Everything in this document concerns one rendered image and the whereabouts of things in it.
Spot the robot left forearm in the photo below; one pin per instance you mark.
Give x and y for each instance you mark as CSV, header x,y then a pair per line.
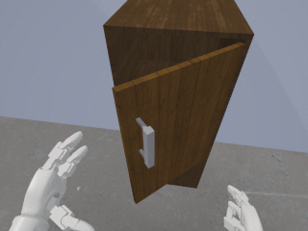
x,y
29,223

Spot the robot right hand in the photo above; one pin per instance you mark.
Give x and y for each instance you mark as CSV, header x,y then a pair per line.
x,y
246,218

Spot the handle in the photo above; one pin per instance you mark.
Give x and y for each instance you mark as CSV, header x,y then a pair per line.
x,y
148,136

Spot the robot left hand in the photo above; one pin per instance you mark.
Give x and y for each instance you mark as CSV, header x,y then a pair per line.
x,y
39,200

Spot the cupboard door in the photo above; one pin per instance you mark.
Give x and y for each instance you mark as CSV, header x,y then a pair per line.
x,y
182,104

